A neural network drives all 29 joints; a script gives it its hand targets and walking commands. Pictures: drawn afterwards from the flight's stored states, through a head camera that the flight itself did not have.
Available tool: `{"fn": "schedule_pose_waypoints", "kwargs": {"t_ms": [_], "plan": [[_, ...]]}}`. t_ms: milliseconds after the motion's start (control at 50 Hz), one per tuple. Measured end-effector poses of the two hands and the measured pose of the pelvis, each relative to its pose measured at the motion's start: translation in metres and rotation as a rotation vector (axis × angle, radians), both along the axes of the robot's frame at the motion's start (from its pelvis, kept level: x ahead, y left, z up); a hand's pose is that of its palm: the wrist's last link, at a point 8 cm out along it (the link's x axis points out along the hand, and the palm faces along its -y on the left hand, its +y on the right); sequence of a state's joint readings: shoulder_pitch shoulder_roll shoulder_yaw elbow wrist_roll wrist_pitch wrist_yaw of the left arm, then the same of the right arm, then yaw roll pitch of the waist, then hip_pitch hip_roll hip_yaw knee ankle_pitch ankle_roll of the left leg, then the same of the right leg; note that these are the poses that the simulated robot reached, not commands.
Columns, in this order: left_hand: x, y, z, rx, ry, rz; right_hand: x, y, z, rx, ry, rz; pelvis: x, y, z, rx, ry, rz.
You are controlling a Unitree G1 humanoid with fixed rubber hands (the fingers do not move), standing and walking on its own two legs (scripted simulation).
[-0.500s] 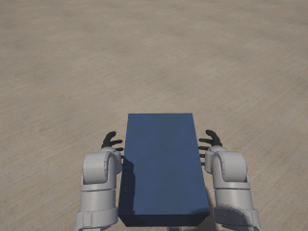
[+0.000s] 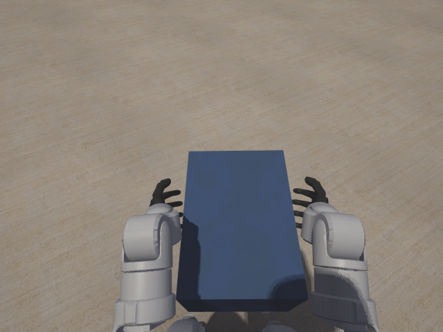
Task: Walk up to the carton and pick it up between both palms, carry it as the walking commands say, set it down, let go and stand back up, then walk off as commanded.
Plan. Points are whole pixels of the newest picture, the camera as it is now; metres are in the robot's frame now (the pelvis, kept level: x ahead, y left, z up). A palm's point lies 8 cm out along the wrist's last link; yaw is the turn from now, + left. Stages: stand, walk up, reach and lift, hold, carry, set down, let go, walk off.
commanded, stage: carry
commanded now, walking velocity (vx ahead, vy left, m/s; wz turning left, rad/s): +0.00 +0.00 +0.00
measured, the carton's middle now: (237, 229) +0.32 +0.00 -0.01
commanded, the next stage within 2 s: none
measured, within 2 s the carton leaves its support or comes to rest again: neither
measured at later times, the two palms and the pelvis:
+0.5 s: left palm (159, 226) +0.28 +0.14 +0.07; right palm (319, 233) +0.28 -0.13 +0.07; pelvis -0.02 +0.01 +0.01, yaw -1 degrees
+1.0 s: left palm (154, 222) +0.30 +0.15 +0.06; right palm (309, 222) +0.30 -0.12 +0.06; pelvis +0.00 +0.01 +0.01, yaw -1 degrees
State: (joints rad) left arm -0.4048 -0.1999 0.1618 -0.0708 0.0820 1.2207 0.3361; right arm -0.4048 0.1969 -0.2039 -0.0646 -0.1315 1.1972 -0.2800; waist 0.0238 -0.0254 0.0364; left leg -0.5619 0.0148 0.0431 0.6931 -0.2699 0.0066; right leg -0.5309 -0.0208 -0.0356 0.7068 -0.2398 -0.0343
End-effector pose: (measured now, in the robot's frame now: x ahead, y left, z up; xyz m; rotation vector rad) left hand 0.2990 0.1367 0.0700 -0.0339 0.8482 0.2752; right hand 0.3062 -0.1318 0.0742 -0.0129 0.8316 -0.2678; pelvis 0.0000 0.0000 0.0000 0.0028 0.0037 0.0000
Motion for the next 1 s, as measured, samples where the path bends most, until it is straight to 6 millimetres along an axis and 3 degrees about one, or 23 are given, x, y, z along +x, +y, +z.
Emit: {"fn": "schedule_pose_waypoints", "kwargs": {"t_ms": [240, 360, 560, 860, 1000], "plan": [[-0.015, 0.016, -0.002, 0.019, 0.012, -0.028, -0.019, 0.015, -0.003, -0.014, 0.012, 0.004, -0.011, 0.017, 0.004, -0.005, 0.014, -0.016], [-0.02, 0.01, 0.011, 0.062, 0.01, -0.013, -0.02, 0.011, -0.003, 0.024, 0.009, 0.028, -0.017, 0.012, 0.011, -0.001, 0.026, -0.006], [-0.018, -0.003, -0.003, 0.025, -0.01, -0.077, -0.033, -0.003, -0.005, -0.023, -0.009, -0.027, -0.018, 0.009, 0.006, 0.0, 0.014, -0.012], [-0.008, 0.006, -0.016, 0.025, 0.007, -0.081, -0.019, 0.005, -0.016, -0.033, 0.009, -0.005, -0.011, 0.015, 0.008, -0.007, 0.031, -0.02], [-0.003, 0.012, -0.011, 0.024, -0.005, -0.046, -0.005, 0.011, -0.013, -0.017, -0.003, 0.03, -0.001, 0.013, 0.011, -0.008, 0.039, -0.015]]}}
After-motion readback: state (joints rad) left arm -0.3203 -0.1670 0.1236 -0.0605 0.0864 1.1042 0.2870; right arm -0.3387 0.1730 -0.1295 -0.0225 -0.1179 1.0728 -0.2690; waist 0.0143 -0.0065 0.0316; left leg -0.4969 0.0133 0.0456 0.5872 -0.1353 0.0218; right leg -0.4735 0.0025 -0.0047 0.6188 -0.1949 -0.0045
